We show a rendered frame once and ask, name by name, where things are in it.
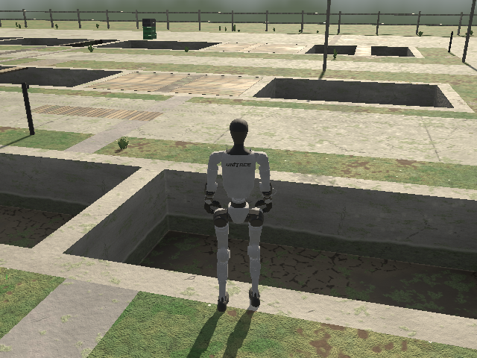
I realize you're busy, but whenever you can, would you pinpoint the right robot foot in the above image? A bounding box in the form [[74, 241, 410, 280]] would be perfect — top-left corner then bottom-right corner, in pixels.
[[249, 287, 260, 307]]

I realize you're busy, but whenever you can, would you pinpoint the left robot foot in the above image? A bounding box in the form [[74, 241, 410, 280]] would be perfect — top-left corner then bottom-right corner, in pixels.
[[218, 292, 229, 312]]

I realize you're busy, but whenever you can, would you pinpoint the robot left forearm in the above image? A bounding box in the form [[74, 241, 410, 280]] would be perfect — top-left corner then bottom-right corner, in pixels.
[[204, 182, 215, 204]]

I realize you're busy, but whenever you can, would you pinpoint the right robot upper arm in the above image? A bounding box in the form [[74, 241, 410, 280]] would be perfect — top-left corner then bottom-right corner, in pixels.
[[254, 151, 271, 192]]

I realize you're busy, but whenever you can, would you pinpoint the left robot hand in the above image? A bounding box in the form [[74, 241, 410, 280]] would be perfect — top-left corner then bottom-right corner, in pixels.
[[204, 201, 221, 214]]

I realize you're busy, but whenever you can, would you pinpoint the robot foot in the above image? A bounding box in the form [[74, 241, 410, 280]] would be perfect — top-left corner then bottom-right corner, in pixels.
[[249, 287, 260, 307], [218, 292, 229, 312]]

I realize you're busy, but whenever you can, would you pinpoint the robot right forearm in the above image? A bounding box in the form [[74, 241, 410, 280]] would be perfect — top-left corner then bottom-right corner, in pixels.
[[262, 182, 272, 204]]

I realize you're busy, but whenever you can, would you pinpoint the left robot upper arm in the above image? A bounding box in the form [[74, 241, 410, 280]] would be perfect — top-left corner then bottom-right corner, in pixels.
[[206, 151, 223, 192]]

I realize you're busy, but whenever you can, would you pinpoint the right robot hand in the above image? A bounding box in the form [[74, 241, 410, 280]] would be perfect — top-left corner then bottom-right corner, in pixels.
[[255, 200, 272, 213]]

